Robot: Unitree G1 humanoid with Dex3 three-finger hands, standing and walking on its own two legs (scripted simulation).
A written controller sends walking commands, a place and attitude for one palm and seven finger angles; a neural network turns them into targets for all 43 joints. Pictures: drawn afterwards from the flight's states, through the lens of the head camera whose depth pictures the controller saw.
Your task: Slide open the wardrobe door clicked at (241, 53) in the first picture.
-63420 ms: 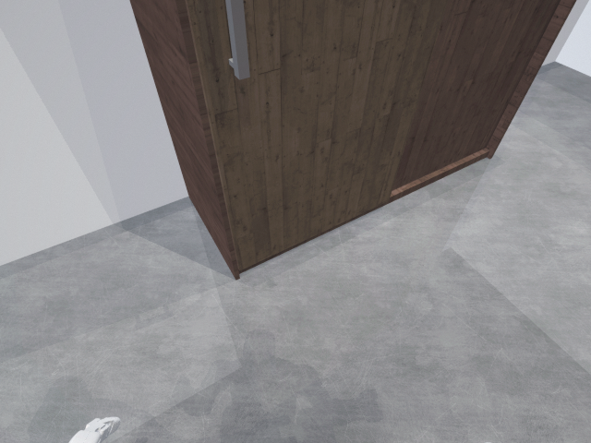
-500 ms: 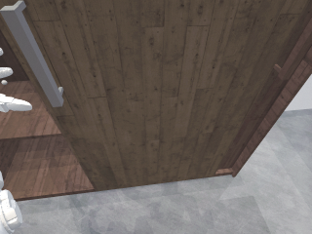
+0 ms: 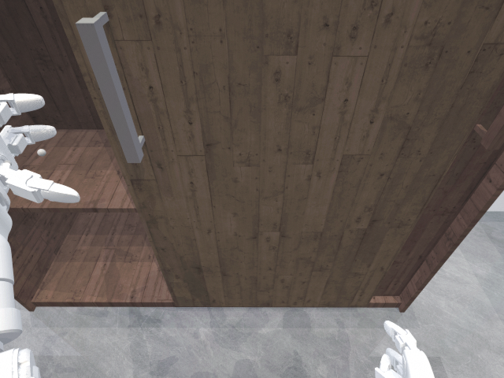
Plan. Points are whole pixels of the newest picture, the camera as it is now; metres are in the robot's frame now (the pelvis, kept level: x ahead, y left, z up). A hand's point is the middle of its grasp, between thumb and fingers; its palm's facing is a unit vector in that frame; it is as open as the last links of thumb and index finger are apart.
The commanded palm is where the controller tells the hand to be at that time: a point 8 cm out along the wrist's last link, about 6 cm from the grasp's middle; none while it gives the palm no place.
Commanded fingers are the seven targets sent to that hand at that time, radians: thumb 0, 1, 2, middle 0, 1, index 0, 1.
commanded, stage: draw the hand back to the body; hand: left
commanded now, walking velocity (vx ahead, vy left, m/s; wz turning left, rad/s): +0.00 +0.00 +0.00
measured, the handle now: (120, 94) +0.51 +0.29 +0.22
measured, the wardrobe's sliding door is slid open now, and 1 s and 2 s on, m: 0.59 0.59 0.59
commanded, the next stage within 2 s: step back with the hand held close in 1.62 s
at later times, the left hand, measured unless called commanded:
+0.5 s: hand (32, 204) +0.26 +0.32 +0.19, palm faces +0.16 -0.99 -0.03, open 14.7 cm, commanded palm +0.23 +0.35 +0.21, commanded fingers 0.00 -0.41 0.27 -0.25 -1.07 -0.25 -1.07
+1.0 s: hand (31, 229) +0.23 +0.30 +0.18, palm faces +0.48 -0.82 -0.30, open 11.3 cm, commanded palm +0.17 +0.33 +0.19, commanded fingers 0.00 0.50 0.71 -0.21 -0.53 -0.21 -0.53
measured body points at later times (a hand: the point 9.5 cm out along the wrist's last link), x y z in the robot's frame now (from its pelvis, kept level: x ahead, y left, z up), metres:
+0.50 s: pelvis +0.00 +0.01 +0.00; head -0.04 +0.00 +0.45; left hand +0.25 +0.37 +0.19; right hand +0.20 -0.23 -0.05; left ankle +0.07 +0.11 -0.73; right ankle -0.04 -0.09 -0.73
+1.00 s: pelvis +0.01 +0.03 +0.01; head -0.02 +0.02 +0.46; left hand +0.20 +0.34 +0.20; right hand +0.17 -0.20 -0.08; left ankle +0.07 +0.11 -0.73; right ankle -0.04 -0.09 -0.73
